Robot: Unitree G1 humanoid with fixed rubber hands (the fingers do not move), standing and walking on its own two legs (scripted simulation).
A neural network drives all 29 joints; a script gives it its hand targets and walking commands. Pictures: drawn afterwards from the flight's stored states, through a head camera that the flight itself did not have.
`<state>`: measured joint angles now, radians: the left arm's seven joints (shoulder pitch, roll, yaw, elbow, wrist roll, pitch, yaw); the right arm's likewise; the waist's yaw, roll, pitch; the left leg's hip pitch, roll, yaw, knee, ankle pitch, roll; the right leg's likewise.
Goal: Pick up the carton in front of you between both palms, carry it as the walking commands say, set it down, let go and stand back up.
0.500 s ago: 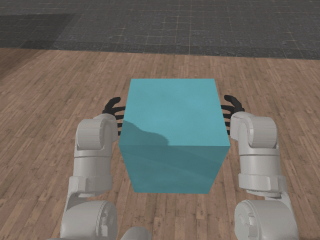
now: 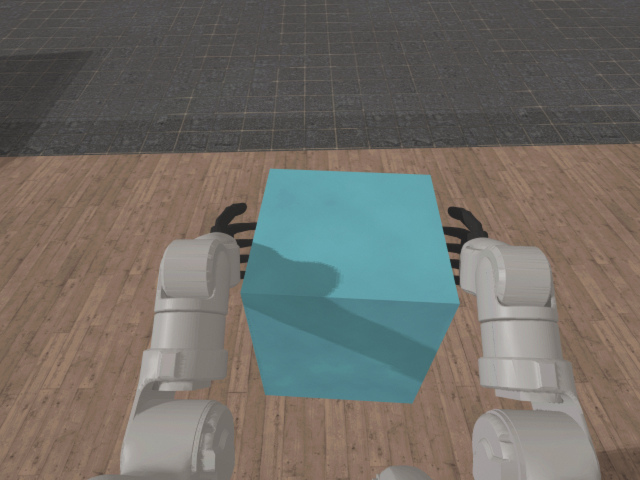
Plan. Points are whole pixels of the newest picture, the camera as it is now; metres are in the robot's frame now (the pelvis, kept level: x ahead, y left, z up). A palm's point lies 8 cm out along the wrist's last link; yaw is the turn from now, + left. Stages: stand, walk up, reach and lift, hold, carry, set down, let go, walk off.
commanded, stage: carry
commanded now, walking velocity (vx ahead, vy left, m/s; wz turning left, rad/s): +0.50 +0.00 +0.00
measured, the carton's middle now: (343, 290) +0.36 -0.01 +0.02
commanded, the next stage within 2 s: none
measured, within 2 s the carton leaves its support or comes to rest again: neither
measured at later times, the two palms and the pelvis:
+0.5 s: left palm (250, 138) +0.64 +0.13 +0.06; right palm (420, 127) +0.66 -0.17 +0.06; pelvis +0.30 -0.04 -0.04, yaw +2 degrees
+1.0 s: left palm (260, 73) +0.95 +0.14 +0.01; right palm (389, 73) +0.94 -0.16 +0.02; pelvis +0.59 +0.00 -0.09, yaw +0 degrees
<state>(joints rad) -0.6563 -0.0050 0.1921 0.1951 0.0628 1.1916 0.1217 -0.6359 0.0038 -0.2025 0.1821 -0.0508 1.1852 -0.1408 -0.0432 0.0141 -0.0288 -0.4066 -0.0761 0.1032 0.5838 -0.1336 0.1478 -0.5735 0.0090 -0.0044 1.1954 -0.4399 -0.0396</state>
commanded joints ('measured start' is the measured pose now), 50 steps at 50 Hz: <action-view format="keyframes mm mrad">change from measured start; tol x32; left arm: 1 -721 -1129 -592 -177 -396 -55 -192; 50 -762 -1130 -593 -154 -422 -53 -217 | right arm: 1 -855 1198 666 -205 526 -46 268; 50 -832 1159 637 -161 458 -41 261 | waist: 1 6 58 -458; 50 18 -2 -438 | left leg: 1 432 305 -380 -172 421 61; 15 471 160 -116 195 649 -41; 18 -167 -5 -77 707 -472 -127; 20 -411 26 -154 933 -487 -109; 38 -313 19 16 -21 217 -94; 43 337 88 -30 -201 448 -32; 45 764 449 -524 37 1043 110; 47 711 439 -705 -102 233 230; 50 394 337 -511 -184 130 111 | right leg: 1 -133 -39 -1 -107 83 21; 12 -75 55 -114 -687 582 -25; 16 425 15 -116 -855 738 -67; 18 921 -372 383 -571 1341 -188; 21 795 -331 540 -747 420 -302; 41 680 -101 51 -490 989 -80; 43 428 -68 -27 -217 775 -28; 45 -60 101 -23 147 -193 27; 50 -145 -33 44 50 -5 -1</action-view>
